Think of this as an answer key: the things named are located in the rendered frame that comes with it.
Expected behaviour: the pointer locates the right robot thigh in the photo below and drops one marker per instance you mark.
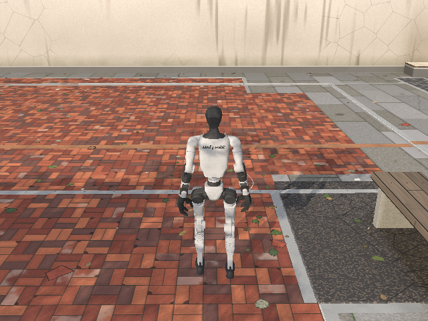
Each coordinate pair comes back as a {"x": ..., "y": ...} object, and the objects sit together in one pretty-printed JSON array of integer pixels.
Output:
[{"x": 229, "y": 200}]

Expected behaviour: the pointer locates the right robot forearm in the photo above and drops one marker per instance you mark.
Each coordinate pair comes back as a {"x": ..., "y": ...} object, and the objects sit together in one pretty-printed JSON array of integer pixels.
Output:
[{"x": 242, "y": 176}]

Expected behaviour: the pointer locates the robot left upper arm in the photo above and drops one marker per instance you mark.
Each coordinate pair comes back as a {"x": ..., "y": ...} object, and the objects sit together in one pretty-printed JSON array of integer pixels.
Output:
[{"x": 190, "y": 153}]

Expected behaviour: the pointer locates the left robot foot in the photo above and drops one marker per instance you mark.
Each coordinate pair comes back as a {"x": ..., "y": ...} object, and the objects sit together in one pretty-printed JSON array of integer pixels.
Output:
[{"x": 200, "y": 268}]

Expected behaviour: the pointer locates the robot right upper arm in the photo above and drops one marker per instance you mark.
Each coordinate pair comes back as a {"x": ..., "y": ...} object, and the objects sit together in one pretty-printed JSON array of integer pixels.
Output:
[{"x": 234, "y": 141}]

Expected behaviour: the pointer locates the left robot forearm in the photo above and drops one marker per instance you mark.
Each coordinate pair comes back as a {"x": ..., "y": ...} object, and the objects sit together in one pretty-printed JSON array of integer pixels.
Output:
[{"x": 186, "y": 177}]

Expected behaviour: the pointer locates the robot left hand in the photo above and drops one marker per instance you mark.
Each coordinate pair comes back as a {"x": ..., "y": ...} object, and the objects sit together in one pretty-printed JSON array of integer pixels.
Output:
[{"x": 181, "y": 206}]

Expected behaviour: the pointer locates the robot right hand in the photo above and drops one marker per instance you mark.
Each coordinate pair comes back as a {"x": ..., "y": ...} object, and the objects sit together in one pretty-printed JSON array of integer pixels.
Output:
[{"x": 246, "y": 203}]

